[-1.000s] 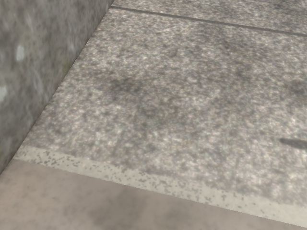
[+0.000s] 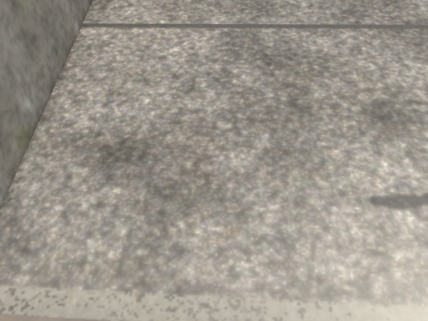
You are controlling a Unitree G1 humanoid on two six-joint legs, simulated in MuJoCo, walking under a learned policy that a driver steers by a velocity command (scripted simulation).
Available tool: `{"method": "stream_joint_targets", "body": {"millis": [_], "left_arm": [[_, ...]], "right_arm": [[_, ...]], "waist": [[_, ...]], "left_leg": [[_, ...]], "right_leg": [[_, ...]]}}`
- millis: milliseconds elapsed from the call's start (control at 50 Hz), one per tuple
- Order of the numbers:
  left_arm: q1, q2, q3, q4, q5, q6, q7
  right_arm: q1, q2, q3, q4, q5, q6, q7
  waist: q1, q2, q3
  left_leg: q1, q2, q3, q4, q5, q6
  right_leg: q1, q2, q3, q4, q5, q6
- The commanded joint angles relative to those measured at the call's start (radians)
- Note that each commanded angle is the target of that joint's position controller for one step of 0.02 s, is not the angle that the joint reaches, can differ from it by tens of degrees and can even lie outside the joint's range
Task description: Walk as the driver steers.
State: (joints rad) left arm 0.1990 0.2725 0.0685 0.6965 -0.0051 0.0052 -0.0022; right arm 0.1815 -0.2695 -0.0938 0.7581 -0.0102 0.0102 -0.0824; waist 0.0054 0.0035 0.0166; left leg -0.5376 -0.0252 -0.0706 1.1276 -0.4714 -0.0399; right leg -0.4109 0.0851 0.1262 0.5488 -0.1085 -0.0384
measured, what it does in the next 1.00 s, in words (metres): walks ahead, turning right: left foot, then right foot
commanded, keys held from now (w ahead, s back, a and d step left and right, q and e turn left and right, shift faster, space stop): e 0.30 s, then w+e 0.22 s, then w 0.20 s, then w+q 0.22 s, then q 0.06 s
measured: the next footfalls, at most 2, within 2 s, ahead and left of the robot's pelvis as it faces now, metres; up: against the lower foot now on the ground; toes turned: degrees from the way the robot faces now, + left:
left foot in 0.22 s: +0.07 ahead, +0.15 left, +0.00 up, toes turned -16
right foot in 0.72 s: +0.06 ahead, -0.15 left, +0.00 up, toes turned -25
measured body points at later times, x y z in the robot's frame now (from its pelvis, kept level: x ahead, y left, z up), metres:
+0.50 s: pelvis +0.02 +0.05 +0.02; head +0.03 +0.06 +0.47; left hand +0.23 +0.29 -0.09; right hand +0.03 -0.26 -0.08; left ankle +0.04 +0.16 -0.73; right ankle -0.03 -0.10 -0.65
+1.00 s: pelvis +0.14 -0.09 +0.01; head +0.16 -0.11 +0.46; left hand +0.29 +0.15 -0.10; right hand +0.17 -0.40 -0.11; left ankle +0.33 +0.02 -0.68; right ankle +0.03 -0.14 -0.73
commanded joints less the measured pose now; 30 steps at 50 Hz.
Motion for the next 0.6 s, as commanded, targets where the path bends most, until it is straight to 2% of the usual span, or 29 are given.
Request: {"method": "stream_joint_targets", "body": {"millis": [20, 80, 160, 200, 220, 240, 260, 280, 300, 320, 340, 360, 380, 420, 460, 520, 560, 600], "left_arm": [[-0.011, 0.158, 0.046, -0.075, -0.005, 0.009, 0.026], [-0.013, 0.169, 0.056, -0.084, -0.007, 0.024, 0.044], [-0.034, 0.172, 0.062, -0.104, -0.009, 0.042, 0.043], [-0.059, 0.167, 0.062, -0.114, -0.021, 0.049, 0.044], [-0.05, 0.149, 0.057, -0.116, -0.027, 0.049, 0.046], [-0.018, 0.105, 0.045, -0.118, -0.024, 0.048, 0.045], [-0.044, 0.105, 0.05, -0.154, -0.032, 0.035, 0.047], [0.018, 0.182, 0.074, -0.105, 0.017, 0.02, 0.041], [0.024, 0.173, 0.079, -0.135, -0.004, 0.019, 0.034], [0.049, 0.208, 0.084, -0.09, -0.009, 0.031, 0.042], [0.044, 0.197, 0.083, -0.082, -0.007, 0.04, 0.039], [0.056, 0.15, 0.07, -0.067, -0.009, 0.051, 0.034], [0.037, 0.146, 0.065, -0.085, -0.005, 0.047, 0.029], [-0.03, 0.125, 0.055, -0.116, -0.011, 0.03, 0.02], [-0.07, 0.111, 0.048, -0.136, -0.012, 0.013, 0.015], [-0.081, 0.097, 0.042, -0.152, -0.013, -0.003, 0.002], [-0.082, 0.074, 0.03, -0.153, -0.012, -0.012, -0.008], [-0.072, 0.067, 0.024, -0.144, -0.013, -0.019, -0.018]], "right_arm": [[0.02, -0.071, -0.013, -0.064, 0.002, -0.022, 0.008], [-0.01, -0.056, 0.0, -0.075, 0.012, -0.033, 0.026], [-0.005, -0.085, -0.005, -0.08, 0.025, -0.044, 0.051], [0.037, -0.09, -0.011, -0.069, 0.024, -0.052, 0.062], [0.056, -0.109, -0.019, -0.064, 0.017, -0.053, 0.062], [0.078, -0.171, -0.034, -0.072, -0.002, -0.05, 0.057], [0.06, -0.25, -0.047, -0.084, -0.041, -0.041, 0.061], [0.06, -0.168, -0.025, -0.118, -0.041, -0.041, 0.06], [0.003, -0.208, -0.035, -0.112, -0.046, -0.042, 0.062], [-0.047, -0.161, -0.025, -0.131, -0.025, -0.043, 0.062], [-0.077, -0.127, -0.014, -0.132, -0.003, -0.04, 0.052], [-0.072, -0.106, 0.0, -0.142, 0.007, -0.038, 0.047], [-0.048, -0.117, -0.003, -0.132, 0.011, -0.038, 0.041], [0.035, -0.137, -0.008, -0.114, 0.003, -0.046, 0.033], [0.101, -0.155, -0.016, -0.094, 0.004, -0.058, 0.033], [0.12, -0.183, -0.028, -0.08, 0.01, -0.074, 0.045], [0.118, -0.194, -0.032, -0.069, 0.016, -0.08, 0.058], [0.111, -0.202, -0.034, -0.057, 0.025, -0.085, 0.075]], "waist": [[-0.009, -0.114, -0.143], [0.004, -0.135, -0.156], [0.003, -0.185, -0.126], [-0.031, -0.174, -0.114], [-0.04, -0.154, -0.112], [-0.026, -0.022, -0.128], [-0.006, 0.28, -0.067], [-0.019, 0.134, -0.067], [0.042, 0.27, -0.092], [0.03, 0.17, -0.065], [0.027, 0.158, -0.034], [0.018, 0.154, -0.017], [0.003, 0.151, -0.003], [-0.048, 0.143, 0.011], [-0.081, 0.143, 0.009], [-0.086, 0.151, 0.011], [-0.081, 0.15, 0.019], [-0.072, 0.152, 0.028]], "left_leg": [[-0.059, 0.002, -0.033, -0.104, 0.059, -0.016], [0.034, -0.024, -0.035, -0.283, 0.11, -0.028], [0.144, -0.039, -0.033, -0.469, 0.142, -0.023], [0.255, -0.035, -0.013, -0.653, 0.257, -0.003], [0.347, 0.005, -0.018, -0.742, 0.331, 0.014], [0.459, 0.184, -0.158, -0.796, 0.367, 0.08], [0.41, 0.364, -0.409, -0.869, 0.51, 0.229], [0.371, 0.36, -0.333, -0.789, 0.739, 0.244], [0.34, 0.445, -0.42, -0.83, 0.578, 0.301], [0.321, 0.349, -0.339, -0.874, 0.267, 0.262], [0.33, 0.293, -0.283, -0.886, 0.119, 0.216], [0.325, 0.25, -0.216, -0.907, 0.081, 0.198], [0.35, 0.254, -0.206, -0.927, 0.038, 0.198], [0.417, 0.257, -0.171, -0.956, 0.012, 0.193], [0.494, 0.288, -0.169, -0.963, 0.026, 0.205], [0.509, 0.324, -0.131, -0.979, 0.058, 0.218], [0.444, 0.321, -0.085, -0.988, 0.092, 0.22], [0.369, 0.306, -0.033, -0.984, 0.125, 0.219]], "right_leg": [[0.219, -0.226, 0.318, -0.187, 0.238, -0.169], [0.21, -0.209, 0.336, -0.197, 0.181, -0.16], [0.18, -0.2, 0.413, -0.222, 0.084, -0.153], [0.145, -0.169, 0.422, -0.197, 0.043, -0.124], [0.094, -0.131, 0.404, -0.162, -0.018, -0.091], [-0.022, -0.055, 0.315, -0.004, -0.244, -0.036], [-0.203, 0.113, 0.094, 0.231, -0.472, 0.018], [-0.15, 0.079, 0.147, 0.43, -0.509, 0.062], [-0.222, 0.049, 0.073, 0.549, -0.486, 0.072], [-0.219, -0.017, 0.067, 0.6, -0.374, 0.084], [-0.265, -0.015, 0.041, 0.651, -0.271, 0.088], [-0.271, -0.021, 0.004, 0.687, -0.25, 0.099], [-0.305, -0.033, -0.022, 0.684, -0.206, 0.103], [-0.347, -0.065, -0.055, 0.602, -0.164, 0.106], [-0.38, -0.091, -0.052, 0.52, -0.154, 0.106], [-0.346, -0.125, -0.07, 0.395, -0.148, 0.09], [-0.242, -0.134, -0.1, 0.287, -0.151, 0.068], [-0.113, -0.125, -0.139, 0.191, -0.17, 0.045]]}}
Velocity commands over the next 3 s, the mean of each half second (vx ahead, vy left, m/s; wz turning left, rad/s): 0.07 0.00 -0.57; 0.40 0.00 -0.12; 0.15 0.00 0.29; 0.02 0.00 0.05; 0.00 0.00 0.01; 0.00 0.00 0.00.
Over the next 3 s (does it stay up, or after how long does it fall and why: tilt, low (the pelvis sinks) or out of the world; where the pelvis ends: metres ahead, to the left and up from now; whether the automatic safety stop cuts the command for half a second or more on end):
stays up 0.38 -0.22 -0.02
